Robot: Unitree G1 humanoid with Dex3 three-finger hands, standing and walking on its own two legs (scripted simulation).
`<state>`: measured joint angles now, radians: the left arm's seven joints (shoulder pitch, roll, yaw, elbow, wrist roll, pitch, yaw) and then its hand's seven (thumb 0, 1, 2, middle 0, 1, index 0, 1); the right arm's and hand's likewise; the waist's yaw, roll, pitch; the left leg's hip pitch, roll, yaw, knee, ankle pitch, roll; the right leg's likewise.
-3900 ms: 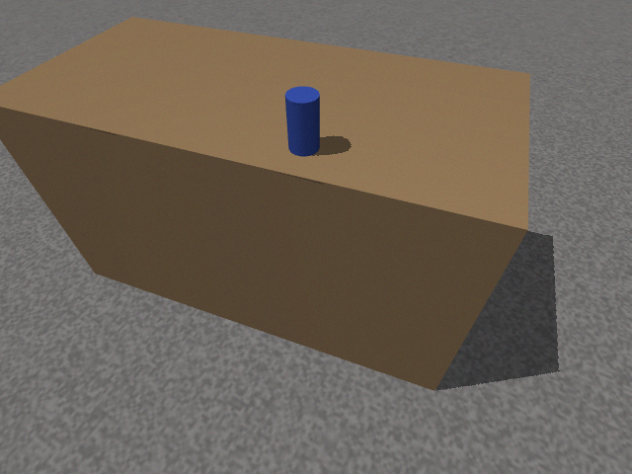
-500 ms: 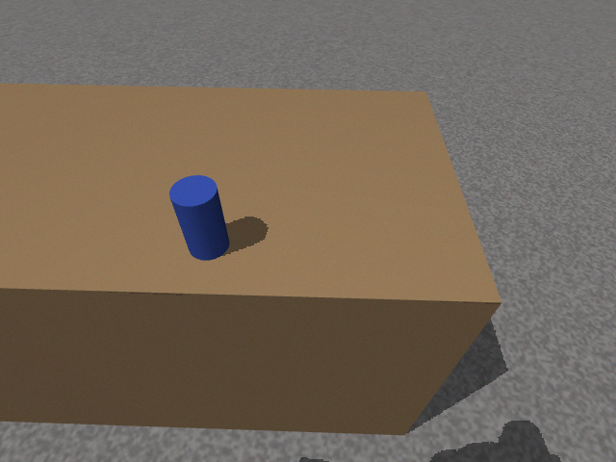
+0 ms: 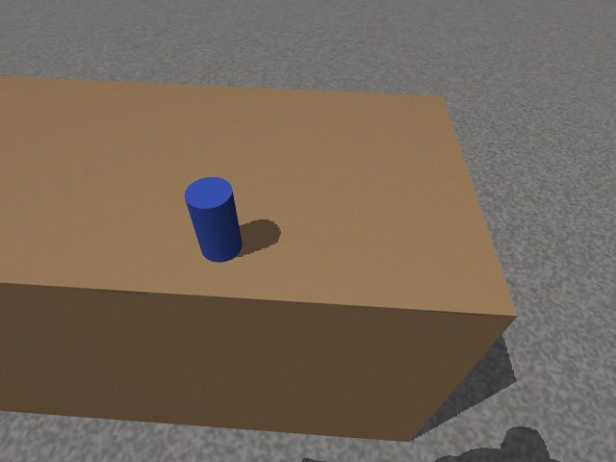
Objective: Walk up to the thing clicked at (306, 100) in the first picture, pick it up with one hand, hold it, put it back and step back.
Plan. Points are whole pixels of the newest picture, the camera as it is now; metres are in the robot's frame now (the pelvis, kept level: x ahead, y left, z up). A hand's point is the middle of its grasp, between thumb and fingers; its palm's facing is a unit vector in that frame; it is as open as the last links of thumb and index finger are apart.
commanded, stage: stand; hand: left
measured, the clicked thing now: (215, 221) +0.47 +0.18 +0.03
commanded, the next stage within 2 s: none
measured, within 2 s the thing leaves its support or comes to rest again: neither
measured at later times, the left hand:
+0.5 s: hand out of the picture +0.07 +0.26 -0.16, palm faces -0.03 -0.94 -0.35, open 7.4 cm
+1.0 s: hand out of the picture +0.08 +0.26 -0.16, palm faces -0.04 -0.94 -0.34, open 7.4 cm
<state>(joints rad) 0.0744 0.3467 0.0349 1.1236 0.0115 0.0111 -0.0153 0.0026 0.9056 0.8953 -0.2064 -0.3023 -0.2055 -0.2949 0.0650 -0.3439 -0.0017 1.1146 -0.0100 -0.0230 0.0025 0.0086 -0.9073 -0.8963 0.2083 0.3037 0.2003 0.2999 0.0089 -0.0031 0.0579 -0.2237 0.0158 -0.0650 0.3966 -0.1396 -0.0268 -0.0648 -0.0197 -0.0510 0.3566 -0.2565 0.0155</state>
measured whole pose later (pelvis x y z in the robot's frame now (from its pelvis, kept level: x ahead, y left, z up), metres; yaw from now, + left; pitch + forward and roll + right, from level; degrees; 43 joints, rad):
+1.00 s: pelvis +0.01 +0.00 +0.00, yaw -1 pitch -2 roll +0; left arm 0.12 0.35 0.01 1.12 0.01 -0.01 0.00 0.00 0.91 0.90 -0.21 -0.30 -0.21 -0.30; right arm 0.10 -0.35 0.00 1.13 -0.01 -0.01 0.01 0.01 -0.91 -0.90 0.21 0.30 0.20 0.30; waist 0.00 0.00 0.06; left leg -0.19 0.01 -0.04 0.36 -0.14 -0.02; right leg -0.04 -0.03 -0.03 0.32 -0.24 0.02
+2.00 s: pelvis +0.00 +0.00 +0.00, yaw -1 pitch -2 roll +0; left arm 0.15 0.36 0.01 1.12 0.02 0.00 -0.01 0.00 0.90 0.90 -0.21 -0.30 -0.21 -0.30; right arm 0.11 -0.35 0.00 1.14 -0.01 -0.01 0.01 0.01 -0.91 -0.90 0.21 0.30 0.20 0.30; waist 0.00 0.01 0.06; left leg -0.19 0.01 -0.04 0.36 -0.13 -0.02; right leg -0.05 -0.03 -0.03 0.33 -0.25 0.02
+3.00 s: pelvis +0.02 +0.00 +0.00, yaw -4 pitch -1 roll +0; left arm 0.33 0.29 0.17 0.28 -0.04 -0.08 0.08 -0.01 -0.48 0.02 -0.06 -0.05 -0.06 -0.04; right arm 0.24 -0.23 -0.08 0.58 0.03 -0.06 -0.07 0.00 0.44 -0.04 0.06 0.05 0.05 0.05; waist 0.03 0.02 0.00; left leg -0.21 0.03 0.01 0.41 -0.19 -0.03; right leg -0.10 -0.02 0.02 0.42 -0.30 0.02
